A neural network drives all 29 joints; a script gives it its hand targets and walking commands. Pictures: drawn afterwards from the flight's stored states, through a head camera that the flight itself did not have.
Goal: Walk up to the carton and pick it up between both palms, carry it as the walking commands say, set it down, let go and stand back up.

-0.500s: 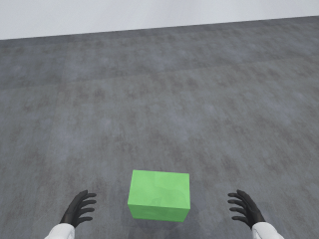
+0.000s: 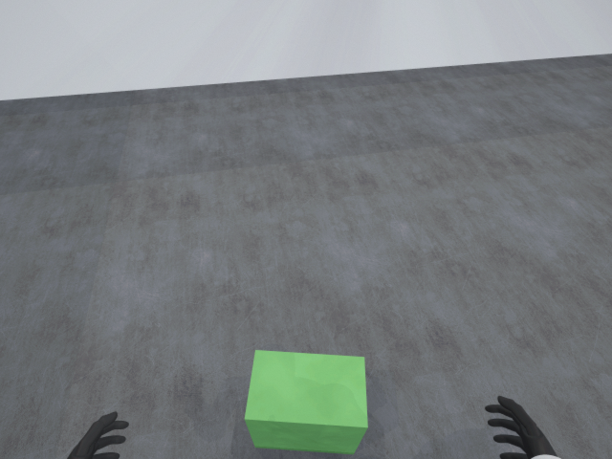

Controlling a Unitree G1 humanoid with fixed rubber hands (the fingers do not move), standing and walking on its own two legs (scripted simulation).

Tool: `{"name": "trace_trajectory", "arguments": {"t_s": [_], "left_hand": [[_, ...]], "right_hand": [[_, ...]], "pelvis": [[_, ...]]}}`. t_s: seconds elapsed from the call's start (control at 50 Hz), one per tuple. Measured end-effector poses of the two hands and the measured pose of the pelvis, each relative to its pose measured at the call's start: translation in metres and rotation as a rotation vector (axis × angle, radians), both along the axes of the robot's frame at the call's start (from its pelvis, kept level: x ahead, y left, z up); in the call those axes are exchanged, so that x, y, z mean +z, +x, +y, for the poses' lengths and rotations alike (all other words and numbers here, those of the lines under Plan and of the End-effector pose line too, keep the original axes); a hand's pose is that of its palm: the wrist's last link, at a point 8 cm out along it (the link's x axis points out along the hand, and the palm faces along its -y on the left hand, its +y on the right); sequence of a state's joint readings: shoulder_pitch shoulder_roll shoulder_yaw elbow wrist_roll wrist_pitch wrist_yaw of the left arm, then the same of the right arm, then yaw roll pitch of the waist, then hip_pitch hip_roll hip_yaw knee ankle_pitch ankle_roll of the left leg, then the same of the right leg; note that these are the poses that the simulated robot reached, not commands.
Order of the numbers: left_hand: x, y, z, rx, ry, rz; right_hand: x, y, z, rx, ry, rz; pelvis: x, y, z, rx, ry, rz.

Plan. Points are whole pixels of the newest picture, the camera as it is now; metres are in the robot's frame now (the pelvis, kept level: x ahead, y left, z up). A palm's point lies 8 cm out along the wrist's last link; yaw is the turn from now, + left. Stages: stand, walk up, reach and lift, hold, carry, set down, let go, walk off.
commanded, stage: stand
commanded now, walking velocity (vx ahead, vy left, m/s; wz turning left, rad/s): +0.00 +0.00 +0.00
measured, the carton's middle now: (306, 404) +0.37 +0.00 -0.63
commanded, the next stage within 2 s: none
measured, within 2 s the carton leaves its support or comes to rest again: neither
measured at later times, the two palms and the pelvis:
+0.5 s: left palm out of the picture +0.11 +0.30 -0.09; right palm out of the picture +0.12 -0.30 -0.09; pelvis +0.00 +0.00 +0.00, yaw +0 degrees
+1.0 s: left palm out of the picture +0.07 +0.31 -0.10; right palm out of the picture +0.08 -0.30 -0.09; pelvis -0.01 +0.01 +0.01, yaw +0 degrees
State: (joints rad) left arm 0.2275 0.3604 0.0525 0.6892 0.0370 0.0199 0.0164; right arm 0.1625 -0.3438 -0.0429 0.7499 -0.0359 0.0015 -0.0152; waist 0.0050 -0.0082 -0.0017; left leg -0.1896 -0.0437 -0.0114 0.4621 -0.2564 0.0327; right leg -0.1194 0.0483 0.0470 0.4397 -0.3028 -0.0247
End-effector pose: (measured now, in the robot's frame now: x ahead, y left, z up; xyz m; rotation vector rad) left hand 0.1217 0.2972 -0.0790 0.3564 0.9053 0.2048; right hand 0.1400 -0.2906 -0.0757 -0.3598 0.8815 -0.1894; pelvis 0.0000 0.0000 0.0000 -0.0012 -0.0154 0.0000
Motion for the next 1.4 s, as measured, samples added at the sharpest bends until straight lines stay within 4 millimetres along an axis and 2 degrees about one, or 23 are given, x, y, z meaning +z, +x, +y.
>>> {"name": "trace_trajectory", "arguments": {"t_s": [0.14, 0.28, 0.92, 1.4], "left_hand": [[-0.006, 0.006, -0.002, -0.004, -0.012, 0.022], [-0.011, 0.003, -0.002, 0.0, -0.019, 0.056], [-0.02, -0.046, 0.016, 0.036, -0.003, 0.188], [-0.021, -0.051, 0.023, 0.049, 0.0, 0.213]], "right_hand": [[-0.004, 0.003, 0.001, -0.003, -0.003, 0.029], [-0.008, -0.003, 0.0, -0.014, -0.004, 0.065], [-0.015, -0.054, -0.012, -0.058, -0.025, 0.192], [-0.014, -0.055, -0.012, -0.06, -0.032, 0.212]], "pelvis": [[0.001, 0.007, 0.002, 0.001, 0.001, 0.003], [0.002, 0.008, 0.003, 0.0, 0.001, 0.0], [0.007, -0.012, 0.007, 0.0, -0.002, -0.024], [0.008, -0.015, 0.01, 0.004, -0.002, -0.024]]}}
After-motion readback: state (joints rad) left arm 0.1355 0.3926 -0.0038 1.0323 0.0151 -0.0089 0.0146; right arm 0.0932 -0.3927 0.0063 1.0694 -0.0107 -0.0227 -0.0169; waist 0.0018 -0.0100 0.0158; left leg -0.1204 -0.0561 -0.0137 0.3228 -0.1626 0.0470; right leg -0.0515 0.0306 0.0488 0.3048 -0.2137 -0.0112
